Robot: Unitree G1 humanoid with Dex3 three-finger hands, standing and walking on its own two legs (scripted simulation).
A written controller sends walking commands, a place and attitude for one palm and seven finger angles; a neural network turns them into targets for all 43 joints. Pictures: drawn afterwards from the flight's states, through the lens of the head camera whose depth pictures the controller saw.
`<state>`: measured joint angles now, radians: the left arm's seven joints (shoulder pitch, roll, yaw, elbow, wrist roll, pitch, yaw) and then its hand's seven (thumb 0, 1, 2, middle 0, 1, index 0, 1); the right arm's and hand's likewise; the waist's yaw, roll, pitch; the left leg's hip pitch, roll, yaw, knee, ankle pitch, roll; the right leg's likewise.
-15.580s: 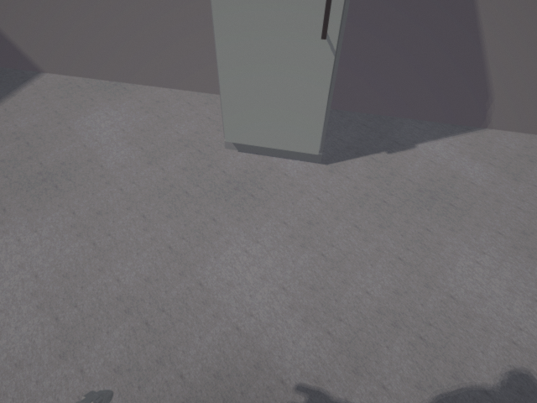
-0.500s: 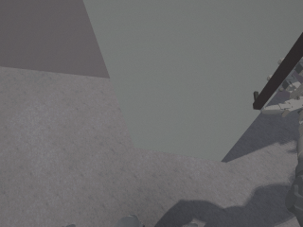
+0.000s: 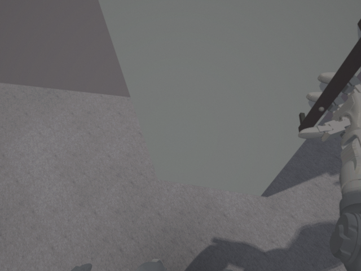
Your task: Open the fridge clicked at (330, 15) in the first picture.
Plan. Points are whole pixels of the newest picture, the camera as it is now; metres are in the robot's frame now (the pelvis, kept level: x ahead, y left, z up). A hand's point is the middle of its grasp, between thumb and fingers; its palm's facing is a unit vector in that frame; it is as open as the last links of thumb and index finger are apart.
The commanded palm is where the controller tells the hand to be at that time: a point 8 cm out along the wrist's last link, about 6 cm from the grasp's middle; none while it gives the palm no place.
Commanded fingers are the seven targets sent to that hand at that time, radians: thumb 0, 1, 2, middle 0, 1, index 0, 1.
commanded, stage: slide the fingers in behind the handle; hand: right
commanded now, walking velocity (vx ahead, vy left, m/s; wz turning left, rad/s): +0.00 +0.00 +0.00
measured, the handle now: (328, 87) +0.50 -0.24 +0.13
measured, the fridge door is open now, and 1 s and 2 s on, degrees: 0 0 1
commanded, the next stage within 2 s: grip the handle and tug to test in 0.36 s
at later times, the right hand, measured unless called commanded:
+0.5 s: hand (317, 109) +0.45 -0.22 +0.12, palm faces +0.04 +1.00 +0.00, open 14.0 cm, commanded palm +0.42 -0.26 +0.11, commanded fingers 0.00 0.36 -0.36 0.31 1.22 0.31 1.22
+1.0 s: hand (319, 110) +0.45 -0.22 +0.11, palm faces +0.05 +1.00 +0.00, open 8.0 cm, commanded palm +0.42 -0.27 +0.11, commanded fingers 0.00 -0.81 -0.86 0.44 1.39 0.44 1.39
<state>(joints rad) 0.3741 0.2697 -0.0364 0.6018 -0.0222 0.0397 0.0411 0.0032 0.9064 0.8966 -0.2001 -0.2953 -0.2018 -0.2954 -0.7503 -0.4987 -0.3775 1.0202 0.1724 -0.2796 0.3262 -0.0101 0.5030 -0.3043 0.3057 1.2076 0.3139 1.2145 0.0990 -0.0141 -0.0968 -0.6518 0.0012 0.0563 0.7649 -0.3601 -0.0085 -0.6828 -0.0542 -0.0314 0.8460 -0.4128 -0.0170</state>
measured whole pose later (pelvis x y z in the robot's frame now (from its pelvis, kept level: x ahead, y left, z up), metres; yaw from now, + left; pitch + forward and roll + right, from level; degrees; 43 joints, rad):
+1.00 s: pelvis +0.00 +0.01 +0.00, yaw +0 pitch +13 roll +2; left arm 0.37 0.27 -0.04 0.62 -0.03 0.03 0.05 0.00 0.91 0.90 -0.20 -0.30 -0.20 -0.30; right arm -0.73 -0.48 -0.37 1.01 0.18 -0.29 0.30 0.00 -0.36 -0.67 0.37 1.32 0.36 1.31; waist 0.09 -0.02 -0.09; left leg -0.63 0.00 0.05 0.76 -0.35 0.00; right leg -0.65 -0.05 -0.03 0.82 -0.40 -0.01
